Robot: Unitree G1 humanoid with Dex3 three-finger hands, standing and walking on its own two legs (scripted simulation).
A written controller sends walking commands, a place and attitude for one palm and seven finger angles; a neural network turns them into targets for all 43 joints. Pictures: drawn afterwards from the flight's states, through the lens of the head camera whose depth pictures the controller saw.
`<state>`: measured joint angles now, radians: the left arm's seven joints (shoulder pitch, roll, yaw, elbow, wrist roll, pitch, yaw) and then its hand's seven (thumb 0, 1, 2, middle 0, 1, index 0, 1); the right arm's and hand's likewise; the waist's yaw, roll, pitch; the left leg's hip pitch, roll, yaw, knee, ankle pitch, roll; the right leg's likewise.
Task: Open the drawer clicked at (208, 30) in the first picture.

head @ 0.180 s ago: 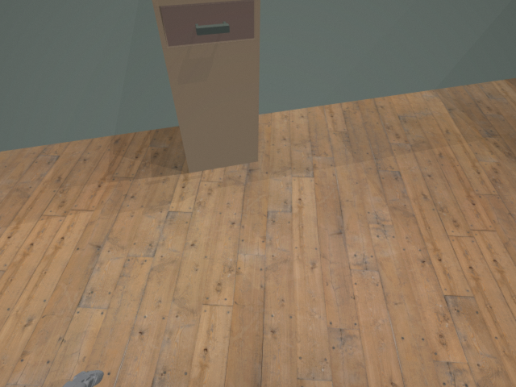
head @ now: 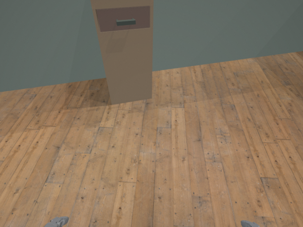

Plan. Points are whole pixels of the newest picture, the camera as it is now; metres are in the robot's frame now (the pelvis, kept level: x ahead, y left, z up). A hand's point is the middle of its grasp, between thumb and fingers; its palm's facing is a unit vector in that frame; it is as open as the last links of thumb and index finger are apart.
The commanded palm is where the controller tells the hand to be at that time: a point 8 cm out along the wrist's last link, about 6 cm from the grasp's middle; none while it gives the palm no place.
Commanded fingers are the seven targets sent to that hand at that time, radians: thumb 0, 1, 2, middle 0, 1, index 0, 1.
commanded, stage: stand and wait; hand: left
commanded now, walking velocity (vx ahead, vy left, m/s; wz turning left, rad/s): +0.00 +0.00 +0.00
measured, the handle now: (125, 21) +1.33 +0.26 +0.00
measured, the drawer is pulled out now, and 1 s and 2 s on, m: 0.00 0.00 0.00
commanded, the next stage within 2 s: look at it before walking up in 0.76 s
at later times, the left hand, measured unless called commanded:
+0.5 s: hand out of the picture +0.05 +0.24 -0.15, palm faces -0.03 -0.94 -0.35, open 7.4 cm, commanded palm none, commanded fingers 0.00 0.90 0.90 -0.20 -0.30 -0.20 -0.30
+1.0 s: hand out of the picture +0.06 +0.24 -0.15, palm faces -0.04 -0.94 -0.33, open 7.4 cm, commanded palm none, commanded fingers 0.00 0.90 0.90 -0.20 -0.30 -0.20 -0.30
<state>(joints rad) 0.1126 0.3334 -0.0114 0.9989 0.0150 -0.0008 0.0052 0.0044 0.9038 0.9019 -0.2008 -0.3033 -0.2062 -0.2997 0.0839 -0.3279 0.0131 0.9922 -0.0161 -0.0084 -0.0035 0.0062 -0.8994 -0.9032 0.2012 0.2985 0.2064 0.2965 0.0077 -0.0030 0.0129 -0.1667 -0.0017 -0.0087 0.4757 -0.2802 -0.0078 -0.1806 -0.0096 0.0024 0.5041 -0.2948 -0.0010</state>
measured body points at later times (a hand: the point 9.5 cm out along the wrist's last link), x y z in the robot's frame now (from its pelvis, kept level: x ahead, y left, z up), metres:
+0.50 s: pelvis -0.02 -0.01 +0.01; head -0.01 -0.01 +0.45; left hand +0.06 +0.29 -0.13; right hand +0.05 -0.31 -0.13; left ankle -0.01 +0.13 -0.74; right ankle -0.01 -0.12 -0.74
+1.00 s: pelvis -0.02 -0.01 +0.01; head -0.01 +0.00 +0.46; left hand +0.07 +0.29 -0.13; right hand +0.06 -0.30 -0.13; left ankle -0.01 +0.13 -0.74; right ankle -0.01 -0.12 -0.74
